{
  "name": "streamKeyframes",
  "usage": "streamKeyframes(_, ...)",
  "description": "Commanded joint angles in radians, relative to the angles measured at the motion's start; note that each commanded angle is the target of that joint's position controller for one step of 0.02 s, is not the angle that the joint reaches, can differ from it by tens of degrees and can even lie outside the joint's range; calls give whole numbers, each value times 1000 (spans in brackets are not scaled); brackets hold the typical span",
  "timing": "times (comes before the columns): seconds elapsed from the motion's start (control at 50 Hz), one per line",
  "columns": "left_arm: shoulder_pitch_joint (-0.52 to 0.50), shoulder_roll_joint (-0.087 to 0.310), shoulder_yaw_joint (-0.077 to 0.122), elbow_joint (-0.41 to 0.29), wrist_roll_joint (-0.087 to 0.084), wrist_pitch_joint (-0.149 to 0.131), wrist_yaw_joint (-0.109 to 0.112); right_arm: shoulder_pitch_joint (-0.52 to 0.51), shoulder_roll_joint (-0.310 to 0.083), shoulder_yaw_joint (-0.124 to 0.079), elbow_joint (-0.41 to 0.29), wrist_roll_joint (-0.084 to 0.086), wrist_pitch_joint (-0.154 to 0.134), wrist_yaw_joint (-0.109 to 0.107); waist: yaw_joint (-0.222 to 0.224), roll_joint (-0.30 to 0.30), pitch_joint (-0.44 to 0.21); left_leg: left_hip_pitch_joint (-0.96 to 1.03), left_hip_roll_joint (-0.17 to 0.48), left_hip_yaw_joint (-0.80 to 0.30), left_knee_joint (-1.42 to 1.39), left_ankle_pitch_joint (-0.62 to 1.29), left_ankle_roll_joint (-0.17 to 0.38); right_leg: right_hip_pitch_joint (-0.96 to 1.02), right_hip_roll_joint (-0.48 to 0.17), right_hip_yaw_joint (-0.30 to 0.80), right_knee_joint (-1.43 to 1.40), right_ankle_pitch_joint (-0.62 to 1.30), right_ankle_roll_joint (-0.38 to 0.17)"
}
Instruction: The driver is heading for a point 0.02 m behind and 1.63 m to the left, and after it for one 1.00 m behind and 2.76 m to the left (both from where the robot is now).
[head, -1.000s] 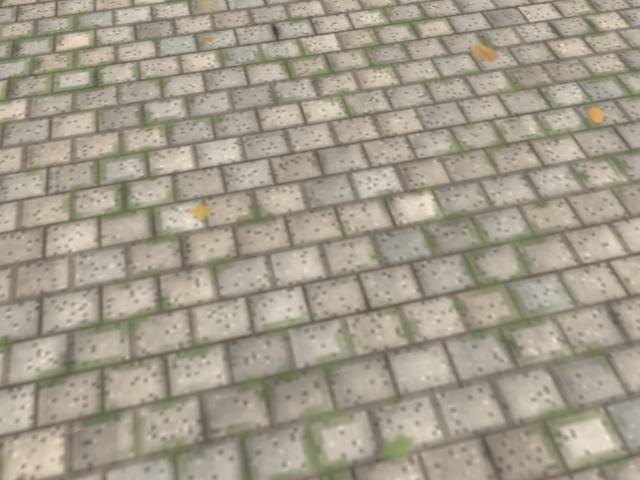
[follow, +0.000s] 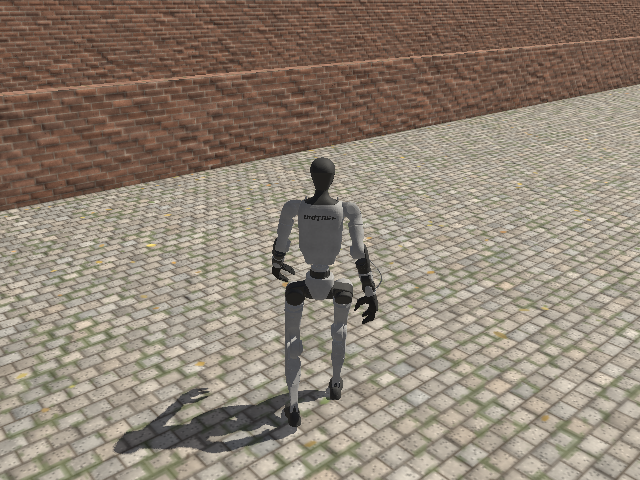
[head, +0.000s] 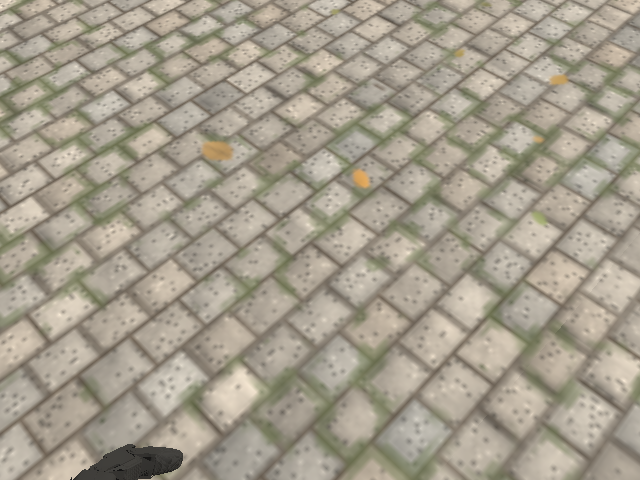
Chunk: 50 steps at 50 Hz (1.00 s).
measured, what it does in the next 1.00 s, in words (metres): walks ahead, turning left: left foot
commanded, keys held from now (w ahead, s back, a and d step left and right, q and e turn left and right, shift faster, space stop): w+q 1.00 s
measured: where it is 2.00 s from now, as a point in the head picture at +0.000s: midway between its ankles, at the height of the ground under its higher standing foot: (96, 302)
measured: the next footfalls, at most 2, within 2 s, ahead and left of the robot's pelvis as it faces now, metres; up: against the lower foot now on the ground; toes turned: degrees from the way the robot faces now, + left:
left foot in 0.50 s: +0.38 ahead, +0.13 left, +0.00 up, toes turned +21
right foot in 1.02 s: +0.74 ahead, +0.11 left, +0.00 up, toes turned +37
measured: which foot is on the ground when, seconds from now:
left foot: up 0.00-0.48, down 0.50-1.00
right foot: down 0.00-0.52, up 0.54-1.00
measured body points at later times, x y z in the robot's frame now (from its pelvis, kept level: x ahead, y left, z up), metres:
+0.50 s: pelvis +0.25 +0.03 -0.01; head +0.28 +0.05 +0.44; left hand +0.16 +0.27 -0.15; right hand +0.49 -0.15 -0.11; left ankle +0.34 +0.12 -0.73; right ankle +0.09 -0.09 -0.72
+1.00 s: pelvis +0.52 +0.11 +0.00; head +0.55 +0.14 +0.45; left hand +0.59 +0.42 -0.08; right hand +0.65 -0.15 -0.12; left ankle +0.35 +0.12 -0.73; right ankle +0.70 +0.08 -0.71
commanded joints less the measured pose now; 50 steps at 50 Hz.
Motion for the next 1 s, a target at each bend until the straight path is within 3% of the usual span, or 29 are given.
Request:
streamKeyframes(0.02, 400, 256, 82, 61, -31, -1, 40, -36, -156, -40, -102, 2, -1, -11, 199, -74, -296, -576, -35, -193, 588, -27, 68, 683, -421, 554, -235, -15, -165)
streamKeyframes(0.04, 326, 187, 62, 66, -37, -7, 40, -65, -130, -37, -109, 6, -5, -6, 153, -80, -155, -575, 1, -198, 543, 56, 72, 542, -364, 397, -270, 35, -126)
streamKeyframes(0.06, 276, 131, 48, 67, -39, -14, 36, -60, -113, -37, -92, 3, -3, -2, 120, -71, -93, -543, 24, -189, 490, 109, 68, 446, -314, 304, -315, 51, -83)
streamKeyframes(0.1, 235, 85, 35, 74, -47, -28, 41, -14, -86, -39, -62, -25, 25, 10, 71, -106, -44, -473, 37, -179, 460, 172, 49, 331, -255, 182, -373, 65, -41)
streamKeyframes(0.2, 293, 102, 45, 113, -53, -63, 48, -137, -60, -47, -104, -28, 51, 33, 58, -75, 2, -591, 48, -165, 431, 328, 23, 330, -245, 44, -435, 151, -56)
streamKeyframes(0.28, 332, 93, 42, 139, -49, -63, 53, -271, -46, -36, -152, -30, 48, 43, 77, -61, 40, -627, 40, -133, 242, 449, 19, 356, -229, -51, -434, 198, -60)
streamKeyframes(0.38, 407, 132, 51, 176, -46, -51, 63, -413, -47, -23, -217, -39, 44, 58, 113, -51, 64, -585, 6, -41, 34, 431, 75, 476, -266, -129, -384, 359, -47)
streamKeyframes(0.44, 402, 169, 60, 181, -41, -34, 71, -378, -68, -31, -222, -41, 46, 51, 83, -76, 16, -475, -74, 20, -8, 292, 135, 553, -273, -179, -217, 765, -25)
streamKeyframes(0.48, 391, 203, 70, 176, -39, -13, 71, -224, -103, -51, -184, -41, 38, 38, 14, -83, -85, -294, -148, 31, -45, 191, 185, 545, -272, -189, 64, 900, -20)
streamKeyframes(0.5, 376, 207, 71, 164, -43, -7, 66, -76, -141, -72, -138, -49, 28, 26, -60, -32, -168, -76, -157, -17, -138, 224, 221, 430, -247, -203, 310, 734, 8)
streamKeyframes(0.52, 397, 123, 51, 116, -54, -12, 58, 6, -264, -108, -123, -57, 27, 9, -65, 125, -264, 200, 95, -377, -180, 130, 311, 115, -164, -202, 657, 201, 52)
streamKeyframes(0.54, 356, 108, 52, 47, -55, -23, 42, -41, -335, -123, -145, -25, 36, 11, -17, 234, -332, 354, 277, -912, -357, 198, 445, -213, 55, -21, 919, -419, 99)
streamKeyframes(0.56, 238, 141, 53, 25, -45, -34, 38, -61, -307, -117, -144, -10, 45, 6, -38, 72, -227, 296, 260, -796, -391, 234, 411, -324, -20, 110, 921, -328, 88)
streamKeyframes(0.58, 230, 127, 46, 20, -56, -47, 35, -108, -252, -103, -140, -6, 43, -2, -2, 26, -117, 161, 240, -665, -395, 314, 376, -315, -63, 107, 846, -233, 81)
streamKeyframes(0.6, 255, 122, 47, 37, -55, -49, 38, -151, -203, -89, -140, -8, 38, -5, 50, -27, -53, 39, 182, -566, -405, 426, 322, -252, -97, 106, 742, -193, 80)
streamKeyframes(0.64, 295, 113, 45, 45, -22, -15, 37, -201, -158, -72, -150, 1, 21, -9, 104, -5, -50, -82, 99, -440, -421, 557, 282, -133, -118, 112, 642, -177, 103)
streamKeyframes(0.68, 293, 99, 43, 36, -16, 14, 30, -176, -172, -73, -145, 3, 1, -4, 113, 6, -65, -109, 64, -401, -427, 638, 286, -121, -110, 93, 587, -165, 124)
streamKeyframes(0.72, 233, 92, 40, 10, -18, 24, 26, -141, -196, -78, -142, 0, -5, -3, 98, 21, -50, -118, 44, -393, -444, 616, 276, -160, -109, 79, 505, -105, 141)
streamKeyframes(0.82, 35, 96, 33, -57, -27, 22, 19, -46, -199, -80, -135, -1, 0, -5, 20, 64, -19, -32, 27, -428, -437, 564, 237, -250, -85, 84, 258, 62, 157)
streamKeyframes(0.9, -68, 101, 24, -100, -36, 7, 13, 5, -210, -82, -136, -11, 3, -13, -19, 74, -19, 46, 43, -466, -376, 655, 229, -237, -42, 83, 118, 91, 142)
streamKeyframes(0.96, -36, 129, 27, -110, -42, -6, 15, -29, -231, -87, -154, -18, 2, -23, 16, 91, -24, 39, 62, -513, -317, 708, 192, -104, -16, 103, 17, 40, 111)
streamKeyframes(1.0, 132, 169, 44, -63, -45, -17, 29, -91, -250, -90, -174, -20, -3, -19, 99, 87, -79, -32, 33, -515, -185, 825, 150, 152, 31, 87, -43, -34, 79)
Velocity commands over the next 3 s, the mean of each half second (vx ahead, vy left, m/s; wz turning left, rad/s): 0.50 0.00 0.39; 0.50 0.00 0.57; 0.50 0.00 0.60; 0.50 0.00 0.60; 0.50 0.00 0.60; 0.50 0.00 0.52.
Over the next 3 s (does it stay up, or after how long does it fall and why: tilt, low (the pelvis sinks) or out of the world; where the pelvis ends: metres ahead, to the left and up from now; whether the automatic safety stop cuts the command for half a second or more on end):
stays up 0.91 1.02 0.02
